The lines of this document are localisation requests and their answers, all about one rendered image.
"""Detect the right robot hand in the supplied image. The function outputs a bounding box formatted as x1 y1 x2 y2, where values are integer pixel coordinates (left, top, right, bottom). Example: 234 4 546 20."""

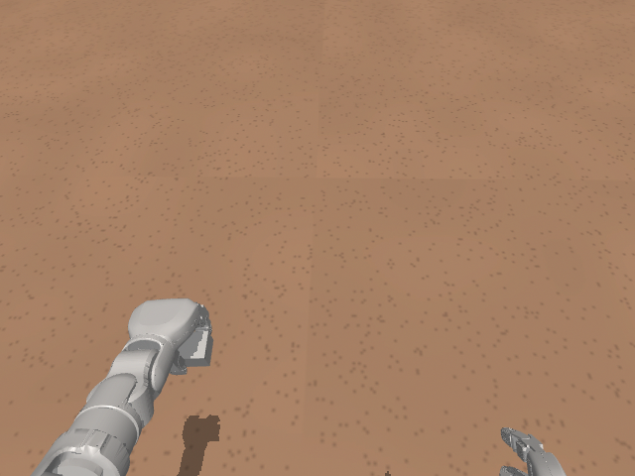
499 427 567 476

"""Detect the left robot arm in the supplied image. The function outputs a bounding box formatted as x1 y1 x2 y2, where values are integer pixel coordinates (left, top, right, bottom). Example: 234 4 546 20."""
31 334 175 476

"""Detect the left robot hand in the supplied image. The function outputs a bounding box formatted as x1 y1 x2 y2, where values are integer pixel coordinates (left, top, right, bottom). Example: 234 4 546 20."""
128 298 212 375

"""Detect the small box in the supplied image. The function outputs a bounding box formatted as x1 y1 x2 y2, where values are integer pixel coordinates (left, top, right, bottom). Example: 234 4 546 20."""
178 331 213 367

